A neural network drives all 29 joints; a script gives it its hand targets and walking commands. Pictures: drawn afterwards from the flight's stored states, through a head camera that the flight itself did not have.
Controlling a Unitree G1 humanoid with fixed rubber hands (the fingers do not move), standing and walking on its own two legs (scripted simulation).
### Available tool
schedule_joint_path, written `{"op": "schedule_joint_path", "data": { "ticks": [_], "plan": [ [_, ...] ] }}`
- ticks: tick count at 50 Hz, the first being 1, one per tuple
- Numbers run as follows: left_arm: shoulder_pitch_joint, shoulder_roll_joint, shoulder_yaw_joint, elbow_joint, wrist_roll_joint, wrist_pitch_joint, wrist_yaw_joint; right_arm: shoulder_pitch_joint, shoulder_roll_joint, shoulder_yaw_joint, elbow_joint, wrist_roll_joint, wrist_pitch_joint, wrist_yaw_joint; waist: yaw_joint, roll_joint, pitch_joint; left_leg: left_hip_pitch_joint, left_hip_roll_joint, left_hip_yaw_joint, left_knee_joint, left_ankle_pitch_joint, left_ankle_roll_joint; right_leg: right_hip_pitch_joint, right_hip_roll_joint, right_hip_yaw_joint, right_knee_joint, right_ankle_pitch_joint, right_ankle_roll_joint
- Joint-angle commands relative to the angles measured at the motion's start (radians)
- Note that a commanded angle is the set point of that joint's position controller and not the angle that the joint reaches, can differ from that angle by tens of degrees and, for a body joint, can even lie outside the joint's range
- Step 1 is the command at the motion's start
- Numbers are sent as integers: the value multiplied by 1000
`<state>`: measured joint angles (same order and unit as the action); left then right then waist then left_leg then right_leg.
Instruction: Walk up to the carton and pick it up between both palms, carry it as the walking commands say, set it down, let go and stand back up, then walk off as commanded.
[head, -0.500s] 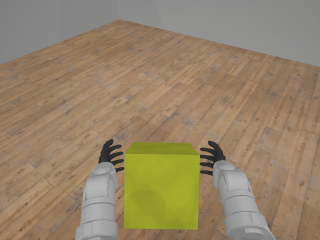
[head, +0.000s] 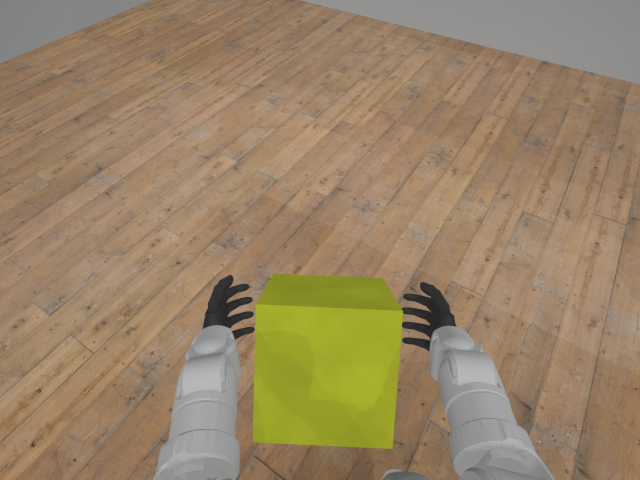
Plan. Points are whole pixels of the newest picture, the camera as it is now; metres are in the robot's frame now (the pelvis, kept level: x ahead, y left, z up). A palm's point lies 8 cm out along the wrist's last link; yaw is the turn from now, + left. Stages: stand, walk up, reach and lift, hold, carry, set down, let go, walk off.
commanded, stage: set down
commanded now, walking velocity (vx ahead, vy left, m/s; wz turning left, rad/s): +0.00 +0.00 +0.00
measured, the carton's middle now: (325, 350) +0.35 +0.01 -0.17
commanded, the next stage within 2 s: none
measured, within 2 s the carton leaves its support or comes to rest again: neither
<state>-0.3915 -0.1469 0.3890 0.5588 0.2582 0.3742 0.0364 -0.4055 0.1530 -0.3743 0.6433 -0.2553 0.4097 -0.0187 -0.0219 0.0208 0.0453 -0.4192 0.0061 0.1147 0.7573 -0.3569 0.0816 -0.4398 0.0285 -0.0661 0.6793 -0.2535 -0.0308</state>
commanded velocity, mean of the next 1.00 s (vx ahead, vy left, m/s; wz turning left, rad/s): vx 0.00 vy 0.00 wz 0.00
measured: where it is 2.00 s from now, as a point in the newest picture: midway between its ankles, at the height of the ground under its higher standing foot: outside the picture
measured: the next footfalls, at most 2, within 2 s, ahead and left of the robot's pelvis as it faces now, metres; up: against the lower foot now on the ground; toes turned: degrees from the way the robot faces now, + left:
none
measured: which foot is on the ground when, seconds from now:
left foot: down 0.00-1.00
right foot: down 0.00-1.00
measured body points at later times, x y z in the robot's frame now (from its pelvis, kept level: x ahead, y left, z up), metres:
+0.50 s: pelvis -0.03 +0.00 -0.05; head +0.15 +0.00 +0.37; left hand +0.32 +0.13 -0.13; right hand +0.32 -0.17 -0.14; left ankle +0.03 +0.06 -0.71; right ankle +0.06 -0.11 -0.71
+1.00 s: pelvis -0.06 -0.01 -0.10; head +0.21 -0.01 +0.26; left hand +0.33 +0.13 -0.24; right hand +0.35 -0.17 -0.24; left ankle +0.03 +0.06 -0.71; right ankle +0.06 -0.11 -0.71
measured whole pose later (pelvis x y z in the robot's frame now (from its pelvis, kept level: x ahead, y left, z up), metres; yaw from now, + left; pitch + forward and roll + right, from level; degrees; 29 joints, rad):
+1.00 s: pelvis -0.06 -0.01 -0.10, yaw +1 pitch +25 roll -1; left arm -0.61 -0.04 0.12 0.61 0.02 -0.01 0.29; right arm -0.73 -0.05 -0.17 0.79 -0.03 -0.03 -0.23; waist -0.02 0.02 0.22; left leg -1.27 0.01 0.11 1.25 -0.42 0.10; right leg -1.30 -0.01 -0.07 1.20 -0.33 -0.05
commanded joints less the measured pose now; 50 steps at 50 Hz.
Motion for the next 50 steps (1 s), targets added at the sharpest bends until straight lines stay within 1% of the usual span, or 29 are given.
{"op": "schedule_joint_path", "data": {
  "ticks": [1,3,4,5,6,8,12,13,14,15,16,17,19,20,21,22,24,25,27,31,32,33,38,40,44,45,47,48,50],
  "plan": [
    [-393,-939,-427,177,-71,-58,-196,-527,696,370,-88,39,-130,242,-27,59,-434,71,-15,-363,-127,402,-41,-50,41,208,29,116,-37],
    [-380,-950,-464,154,-70,-90,-176,-521,645,384,-106,40,-169,249,-31,80,-466,100,1,-390,-104,470,-47,-124,48,210,49,90,-40],
    [-384,-940,-461,155,-63,-105,-165,-541,622,389,-108,46,-188,253,-3,98,-445,61,0,-390,-90,505,-52,-174,43,215,73,87,-43],
    [-356,-942,-486,151,-69,-122,-159,-492,612,385,-89,42,-206,251,-34,104,-487,92,1,-396,-70,561,-53,-205,49,216,66,100,-47],
    [-324,-945,-480,171,-59,-136,-147,-511,576,401,-120,46,-231,256,-21,107,-510,99,3,-406,-60,566,-54,-237,54,213,85,92,-46],
    [-327,-933,-498,191,-52,-169,-127,-478,528,390,-78,28,-270,246,-64,108,-531,98,4,-417,-31,586,-56,-299,64,209,110,81,-49],
    [-327,-881,-594,147,-72,-259,-71,-477,431,459,-80,81,-366,223,-70,126,-648,100,15,-437,33,718,-67,-380,72,204,167,127,-41],
    [-315,-854,-582,176,-59,-268,-56,-489,382,449,-76,82,-383,213,-70,128,-656,80,11,-435,45,680,-68,-414,72,197,174,115,-44],
    [-335,-836,-598,163,-70,-289,-41,-544,373,490,-115,118,-403,206,-41,120,-678,68,8,-439,55,629,-61,-419,72,196,202,107,-36],
    [-316,-797,-604,154,-78,-313,-26,-496,359,499,-115,124,-420,188,-55,84,-713,74,-2,-424,66,630,-55,-415,76,186,195,131,-35],
    [-317,-746,-600,166,-77,-326,-4,-557,317,514,-147,154,-438,174,-17,97,-716,29,-3,-419,77,570,-53,-422,71,190,221,119,-33],
    [-317,-703,-595,140,-78,-347,15,-521,288,516,-124,159,-446,151,-8,83,-737,3,-14,-397,83,543,-55,-414,71,186,218,127,-34],
    [-372,-555,-574,118,-90,-390,48,-535,257,506,-116,188,-467,102,2,50,-714,-115,-37,-360,113,420,-43,-419,67,188,235,125,-25],
    [-370,-505,-581,112,-107,-410,65,-463,245,484,-97,175,-476,69,-31,31,-701,-118,-44,-349,98,353,-41,-402,70,174,241,134,-24],
    [-364,-437,-555,115,-105,-423,85,-490,185,482,-95,185,-486,42,1,28,-688,-173,-52,-323,111,293,-42,-401,62,180,248,121,-27],
    [-350,-385,-552,125,-116,-435,100,-435,147,455,-51,178,-493,14,-17,29,-686,-194,-61,-312,106,234,-40,-381,61,172,251,113,-28],
    [-361,-214,-536,75,-146,-466,137,-410,57,448,-57,217,-510,-36,16,11,-681,-230,-58,-281,113,173,-32,-368,56,169,258,89,-27],
    [-373,-150,-545,49,-174,-474,149,-372,17,429,-40,216,-513,-65,-11,-15,-679,-244,-61,-260,122,153,-31,-334,56,163,251,83,-22],
    [-364,-10,-519,31,-208,-476,175,-366,-80,417,-28,260,-516,-106,8,-8,-653,-273,-59,-247,118,75,-21,-310,51,156,261,28,-24],
    [-439,21,-527,0,-286,-469,182,-464,-110,406,-25,301,-513,-155,-6,-14,-619,-328,-72,-249,148,-8,-7,-291,51,153,281,-20,-28],
    [-436,29,-551,-13,-305,-471,182,-445,-104,400,-28,306,-514,-165,-19,-21,-602,-326,-72,-260,141,18,-6,-296,57,143,291,26,-26],
    [-418,42,-537,-1,-305,-471,187,-473,-117,397,-59,316,-523,-168,0,-22,-616,-321,-76,-267,149,47,-9,-299,58,147,304,49,-25],
    [-494,67,-524,-25,-330,-469,194,-507,-182,339,-29,310,-524,-180,-37,-6,-687,-373,-86,-296,211,79,-25,-366,63,141,382,96,-26],
    [-502,84,-506,-20,-323,-459,200,-565,-191,338,-72,333,-523,-182,-11,3,-745,-374,-88,-293,234,87,-24,-384,66,141,407,91,-20],
    [-501,64,-502,22,-320,-441,209,-523,-182,321,-22,328,-506,-177,-35,-2,-807,-382,-88,-303,269,122,-33,-460,72,125,451,110,-16],
    [-524,35,-522,4,-326,-439,209,-561,-180,343,-37,342,-506,-170,-27,25,-825,-398,-86,-307,272,108,-34,-468,70,132,470,112,-15],
    [-527,65,-493,29,-321,-437,210,-592,-177,350,-47,355,-502,-167,-1,-19,-848,-446,-95,-285,314,105,-31,-484,67,133,481,86,-14],
    [-536,58,-512,-14,-327,-438,213,-571,-163,371,-50,372,-502,-164,1,-7,-909,-420,-93,-286,320,155,-35,-483,73,128,494,126,-16],
    [-564,83,-495,1,-320,-432,216,-620,-170,360,-44,371,-493,-162,4,-13,-882,-480,-97,-273,344,110,-30,-517,62,134,512,91,-12]
  ]
}}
